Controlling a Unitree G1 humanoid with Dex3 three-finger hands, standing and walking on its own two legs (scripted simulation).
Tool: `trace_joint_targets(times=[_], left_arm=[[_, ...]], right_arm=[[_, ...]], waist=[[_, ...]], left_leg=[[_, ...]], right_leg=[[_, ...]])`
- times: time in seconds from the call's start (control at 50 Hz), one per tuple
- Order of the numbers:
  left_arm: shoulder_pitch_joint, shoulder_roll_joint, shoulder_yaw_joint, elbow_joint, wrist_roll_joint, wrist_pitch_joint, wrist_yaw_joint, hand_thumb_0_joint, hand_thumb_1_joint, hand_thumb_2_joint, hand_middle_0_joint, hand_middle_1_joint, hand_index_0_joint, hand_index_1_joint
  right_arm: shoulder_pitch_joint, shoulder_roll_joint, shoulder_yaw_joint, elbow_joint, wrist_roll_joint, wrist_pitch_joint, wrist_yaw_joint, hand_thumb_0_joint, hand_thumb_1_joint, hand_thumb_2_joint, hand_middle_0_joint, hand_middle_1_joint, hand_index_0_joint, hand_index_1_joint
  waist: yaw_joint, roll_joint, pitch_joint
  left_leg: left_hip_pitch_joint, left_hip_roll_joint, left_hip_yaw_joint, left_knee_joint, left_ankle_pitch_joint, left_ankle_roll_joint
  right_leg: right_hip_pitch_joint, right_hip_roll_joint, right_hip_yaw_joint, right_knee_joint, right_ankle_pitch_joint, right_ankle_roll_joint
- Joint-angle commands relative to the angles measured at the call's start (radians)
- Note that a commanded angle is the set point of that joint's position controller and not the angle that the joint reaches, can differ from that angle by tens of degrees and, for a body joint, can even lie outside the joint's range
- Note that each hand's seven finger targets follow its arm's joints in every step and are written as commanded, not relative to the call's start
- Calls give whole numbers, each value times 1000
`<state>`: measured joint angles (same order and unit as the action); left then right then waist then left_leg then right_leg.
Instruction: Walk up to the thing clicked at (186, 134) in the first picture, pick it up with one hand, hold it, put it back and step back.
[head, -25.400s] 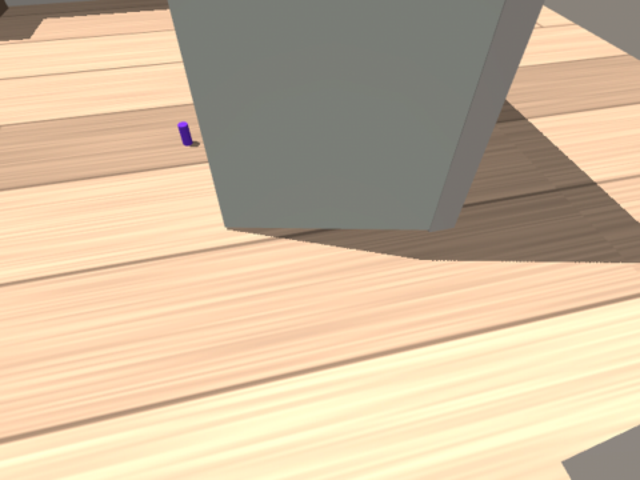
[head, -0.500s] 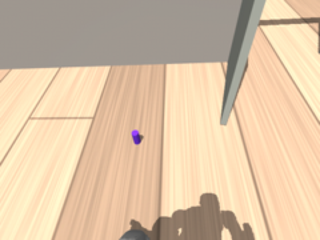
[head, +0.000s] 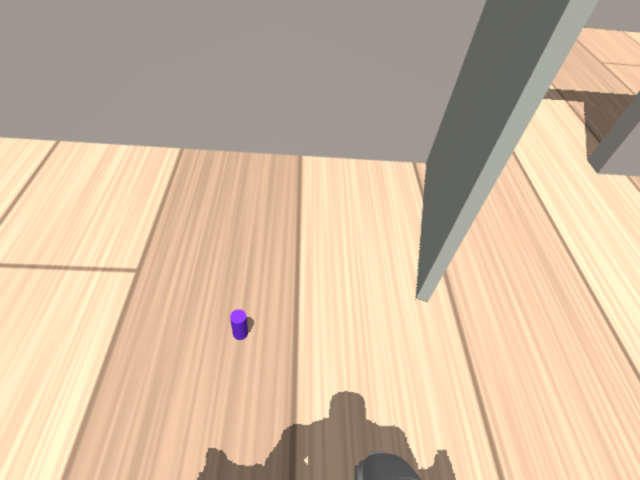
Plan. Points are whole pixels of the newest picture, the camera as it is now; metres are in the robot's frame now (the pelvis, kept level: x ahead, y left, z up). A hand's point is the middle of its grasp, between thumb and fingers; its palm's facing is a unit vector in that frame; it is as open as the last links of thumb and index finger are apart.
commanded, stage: walk up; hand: left
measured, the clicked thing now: (239, 325) +0.69 +0.21 -0.72
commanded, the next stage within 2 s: none
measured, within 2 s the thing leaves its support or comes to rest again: neither
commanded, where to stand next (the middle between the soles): +0.31 -0.04 m, yaw +0 degrees
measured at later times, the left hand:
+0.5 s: hand (161, 400) +0.25 +0.22 -0.12, palm faces -0.05 -0.92 -0.39, open 7.4 cm
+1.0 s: hand (153, 380) +0.30 +0.26 -0.17, palm faces -0.06 -0.94 -0.34, open 7.4 cm
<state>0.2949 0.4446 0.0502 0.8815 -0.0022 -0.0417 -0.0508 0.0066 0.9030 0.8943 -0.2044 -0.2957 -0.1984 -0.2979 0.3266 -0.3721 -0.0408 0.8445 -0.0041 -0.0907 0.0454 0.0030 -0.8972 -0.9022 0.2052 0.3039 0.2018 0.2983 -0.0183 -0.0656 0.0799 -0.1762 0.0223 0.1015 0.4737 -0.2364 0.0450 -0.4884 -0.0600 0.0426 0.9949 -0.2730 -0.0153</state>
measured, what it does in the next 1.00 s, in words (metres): walks ahead: right foot, then left foot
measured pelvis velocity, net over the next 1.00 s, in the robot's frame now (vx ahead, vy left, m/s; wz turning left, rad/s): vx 0.25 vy -0.01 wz -0.03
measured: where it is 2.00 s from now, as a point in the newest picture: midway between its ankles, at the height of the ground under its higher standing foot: (309, 460)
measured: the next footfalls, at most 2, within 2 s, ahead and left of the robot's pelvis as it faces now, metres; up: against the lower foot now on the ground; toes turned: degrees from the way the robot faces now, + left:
right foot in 0.24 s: +0.23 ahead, -0.15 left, +0.00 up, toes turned -6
left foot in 0.68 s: +0.35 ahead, +0.10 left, +0.00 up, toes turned -1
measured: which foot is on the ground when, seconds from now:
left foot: down 0.00-0.28, up 0.30-0.66, down 0.68-1.00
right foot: up 0.00-0.22, down 0.24-0.70, up 0.72-1.00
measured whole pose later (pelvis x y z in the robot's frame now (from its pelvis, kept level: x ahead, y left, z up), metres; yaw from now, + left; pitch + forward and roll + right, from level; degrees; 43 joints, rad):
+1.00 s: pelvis +0.25 -0.01 -0.01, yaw -1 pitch -3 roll +0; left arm 0.28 0.42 0.04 0.95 0.01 0.01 -0.03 0.00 0.90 0.89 -0.20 -0.30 -0.20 -0.30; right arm 0.26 -0.39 -0.03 0.87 -0.02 -0.05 0.01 0.00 -0.90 -0.90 0.21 0.30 0.20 0.30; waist -0.01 -0.05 0.09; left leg -0.31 0.03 0.06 0.59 -0.22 0.03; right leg -0.37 -0.07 0.02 0.76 -0.37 0.00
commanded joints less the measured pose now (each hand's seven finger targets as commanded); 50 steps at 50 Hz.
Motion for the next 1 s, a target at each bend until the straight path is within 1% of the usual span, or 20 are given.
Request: trace_joint_targets(times=[0.0, 0.16, 0.22, 0.24, 0.26, 0.28, 0.3, 0.36, 0.4, 0.5, 0.56, 0.6, 0.64, 0.66, 0.68, 0.7, 0.72, 0.76, 0.8, 0.98], left_arm=[[-16, 149, 51, -72, 10, -8, -8, 0, 900, 900, -200, -300, -200, -300], [-110, 125, 53, -87, 17, -25, -23, 0, 900, 900, -200, -300, -200, -300], [56, 168, 75, -34, 23, -49, 0, 0, 900, 900, -200, -300, -200, -300], [142, 233, 102, -20, 30, -59, 12, 0, 900, 900, -200, -300, -200, -300], [151, 285, 108, -47, 21, -63, 22, 0, 900, 900, -200, -300, -200, -300], [112, 299, 110, -45, 7, -53, 22, 0, 900, 900, -200, -300, -200, -300], [91, 279, 104, -58, -3, -46, 26, 0, 900, 900, -200, -300, -200, -300], [22, 201, 75, -79, -9, -47, 34, 0, 900, 900, -200, -300, -200, -300], [14, 195, 71, -89, 0, -51, 31, 0, 900, 900, -200, -300, -200, -300], [-26, 205, 79, -136, 19, -45, 19, 0, 900, 900, -200, -300, -200, -300], [-24, 196, 65, -136, 22, -31, 23, 0, 900, 900, -200, -300, -200, -300], [-50, 191, 55, -128, 11, -19, 27, 0, 900, 900, -200, -300, -200, -300], [-57, 127, 31, -126, -2, -4, 33, 0, 900, 900, -200, -300, -200, -300], [-3, 84, 18, -140, -3, -3, 28, 0, 900, 900, -200, -300, -200, -300], [54, 68, 17, -122, -8, 7, 31, 0, 900, 900, -200, -300, -200, -300], [93, 162, 40, -84, 2, 24, 44, 0, 900, 900, -200, -300, -200, -300], [79, 184, 41, -73, 11, 28, 47, 0, 900, 900, -200, -300, -200, -300], [47, 188, 50, -50, 10, 32, 44, 0, 900, 900, -200, -300, -200, -300], [59, 168, 47, -32, 8, 36, 35, 0, 900, 900, -200, -300, -200, -300], [49, 118, 39, 57, 13, 25, 42, 0, 900, 900, -200, -300, -200, -300]], right_arm=[[39, -293, -92, -67, 0, -26, -23, 0, -900, -900, 200, 300, 200, 300], [24, -300, -92, -89, -2, -6, -19, 0, -900, -900, 200, 300, 200, 300], [39, -246, -70, -106, 0, 2, -22, 0, -900, -900, 200, 300, 200, 300], [96, -183, -46, -116, 6, -2, -23, 0, -900, -900, 200, 300, 200, 300], [136, -139, -25, -117, 7, 3, -21, 0, -900, -900, 200, 300, 200, 300], [106, -262, -54, -87, 3, 17, -34, 0, -900, -900, 200, 300, 200, 300], [73, -279, -62, -77, -1, 18, -40, 0, -900, -900, 200, 300, 200, 300], [85, -241, -56, -44, 14, 25, -26, 0, -900, -900, 200, 300, 200, 300], [97, -227, -55, -34, 5, 30, -16, 0, -900, -900, 200, 300, 200, 300], [53, -220, -66, -32, -9, 28, -1, 0, -900, -900, 200, 300, 200, 300], [12, -196, -62, -26, -12, 16, -12, 0, -900, -900, 200, 300, 200, 300], [49, -174, -56, -3, -10, 5, -29, 0, -900, -900, 200, 300, 200, 300], [103, -213, -66, 31, -19, -8, -48, 0, -900, -900, 200, 300, 200, 300], [153, -304, -93, 26, -27, -13, -50, 0, -900, -900, 200, 300, 200, 300], [128, -359, -97, -4, -31, -14, -53, 0, -900, -900, 200, 300, 200, 300], [76, -384, -107, -22, -5, -8, -51, 0, -900, -900, 200, 300, 200, 300], [48, -369, -107, -25, -2, -1, -50, 0, -900, -900, 200, 300, 200, 300], [5, -310, -83, -40, -9, -1, -56, 0, -900, -900, 200, 300, 200, 300], [-9, -297, -76, -35, -7, -5, -57, 0, -900, -900, 200, 300, 200, 300], [-133, -291, -57, -43, -14, 44, -47, 0, -900, -900, 200, 300, 200, 300]], waist=[[-15, 204, 25], [-13, 181, 17], [70, 11, -118], [97, -159, -199], [90, -258, -208], [103, -160, -161], [99, -125, -111], [40, -74, -42], [31, -82, -31], [37, -126, 13], [47, -107, 9], [7, -58, -53], [-28, 94, -106], [-33, 284, -152], [-3, 312, -127], [5, 223, -112], [7, 222, -70], [12, 195, -46], [18, 234, -39], [32, 243, -62]], left_leg=[[47, 244, -186, -257, 139, 157], [-3, 242, -144, -157, 105, 148], [-26, 164, -64, 185, 270, 90], [-160, 83, -8, 426, 137, 46], [-377, -42, -38, 574, -281, 0], [-434, -11, -86, 641, -318, 2], [-443, 23, -125, 670, -309, -3], [-376, 50, -173, 599, -175, -11], [-324, 34, -150, 560, -117, -20], [-300, 63, -87, 333, -28, -60], [-186, 48, -65, 225, 40, -63], [-44, 30, -57, 91, 154, -42], [83, 10, -58, -20, 229, -22], [138, 162, -275, -75, 100, 26], [153, 341, -625, -169, -8, 119], [87, 401, -656, -182, -124, 211], [45, 392, -660, -199, -195, 226], [-5, 281, -473, -199, -136, 145], [-51, 230, -350, -192, -63, 112], [-236, 214, -242, -91, -187, 140]], right_leg=[[-97, -36, -3, -129, 66, 19], [100, -10, -86, -401, 93, -17], [403, 35, -92, -553, 86, -49], [561, -101, 119, -606, 14, -90], [677, -314, 484, -674, -26, -155], [627, -365, 575, -698, -76, -256], [544, -363, 532, -706, -59, -285], [396, -212, 205, -698, 139, -197], [317, -174, 124, -702, 199, -197], [220, -173, 55, -773, -110, -217], [159, -190, 29, -676, 83, -207], [158, -188, -4, -533, 285, -180], [132, -92, -77, -312, 223, -105], [61, -8, -123, -129, -14, -65], [-88, 100, -65, -13, -275, -31], [-62, 43, -11, 83, -330, -36], [-80, 16, 9, 118, -303, -39], [-52, 5, 70, 61, -213, -34], [-9, -1, 39, 12, -138, -26], [256, 32, -83, -338, -54, 11]])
